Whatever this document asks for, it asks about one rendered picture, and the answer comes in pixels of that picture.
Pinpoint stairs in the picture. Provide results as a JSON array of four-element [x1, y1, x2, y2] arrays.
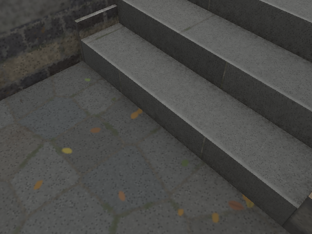
[[80, 0, 312, 226]]

